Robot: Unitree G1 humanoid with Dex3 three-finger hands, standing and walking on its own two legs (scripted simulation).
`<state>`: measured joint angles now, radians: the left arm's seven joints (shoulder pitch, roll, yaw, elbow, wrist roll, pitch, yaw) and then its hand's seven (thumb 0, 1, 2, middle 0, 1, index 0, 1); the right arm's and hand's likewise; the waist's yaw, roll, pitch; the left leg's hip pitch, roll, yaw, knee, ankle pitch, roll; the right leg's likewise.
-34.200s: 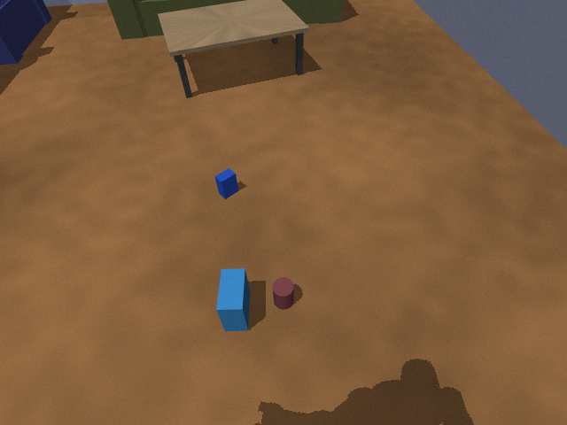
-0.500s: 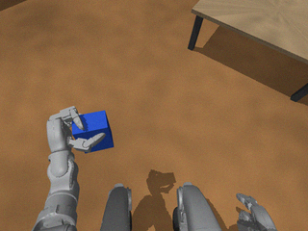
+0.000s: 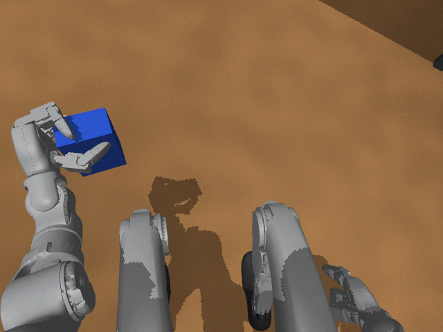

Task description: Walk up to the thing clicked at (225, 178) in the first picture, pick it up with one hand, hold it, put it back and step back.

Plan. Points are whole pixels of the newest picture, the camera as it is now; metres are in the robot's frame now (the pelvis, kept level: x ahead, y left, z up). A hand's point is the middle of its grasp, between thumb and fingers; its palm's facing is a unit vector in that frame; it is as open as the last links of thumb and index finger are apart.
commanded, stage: crouch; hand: left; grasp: from the side
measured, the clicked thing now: (93, 144) +0.44 +0.23 -0.09
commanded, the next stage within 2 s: lower in 0.86 s
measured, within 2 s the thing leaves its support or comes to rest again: neither
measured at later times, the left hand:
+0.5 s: hand (92, 145) +0.47 +0.26 -0.16, palm faces +0.30 -0.95 -0.05, open 7.1 cm
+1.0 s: hand (99, 151) +0.48 +0.26 -0.22, palm faces +0.29 -0.95 -0.05, open 6.8 cm
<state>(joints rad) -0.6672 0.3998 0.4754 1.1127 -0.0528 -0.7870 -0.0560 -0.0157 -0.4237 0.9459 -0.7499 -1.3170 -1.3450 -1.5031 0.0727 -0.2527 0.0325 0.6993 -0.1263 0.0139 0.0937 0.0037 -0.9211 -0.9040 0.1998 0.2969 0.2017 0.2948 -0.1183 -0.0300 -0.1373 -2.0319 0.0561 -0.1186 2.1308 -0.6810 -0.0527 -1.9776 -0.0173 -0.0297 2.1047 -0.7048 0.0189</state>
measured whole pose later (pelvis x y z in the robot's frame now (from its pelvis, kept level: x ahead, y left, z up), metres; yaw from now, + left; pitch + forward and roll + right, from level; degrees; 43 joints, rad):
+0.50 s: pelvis -0.01 +0.01 -0.09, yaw -4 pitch +28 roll -7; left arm -0.73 0.56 0.59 1.17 -0.03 -0.77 -0.07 -0.02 -0.39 0.92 -0.73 -1.29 -1.25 -1.40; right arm 0.07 -0.29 0.15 0.70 -0.18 0.06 0.11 0.00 -0.91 -0.90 0.20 0.30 0.20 0.30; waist -0.19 -0.06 0.02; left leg -2.26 0.04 -0.21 2.45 -0.68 -0.06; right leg -2.18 0.02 -0.06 2.37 -0.68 0.04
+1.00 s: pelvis -0.01 +0.01 -0.12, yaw -7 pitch +23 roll -11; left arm -0.71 0.65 0.60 1.19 -0.03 -0.81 -0.04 -0.04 -0.36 0.91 -0.71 -1.29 -1.30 -1.43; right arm -0.01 -0.33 0.25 0.64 -0.24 0.09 0.13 0.00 -0.91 -0.90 0.20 0.30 0.20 0.30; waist -0.22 -0.12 0.13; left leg -2.29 0.03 -0.28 2.56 -0.70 -0.06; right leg -2.17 0.03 -0.11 2.43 -0.68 0.06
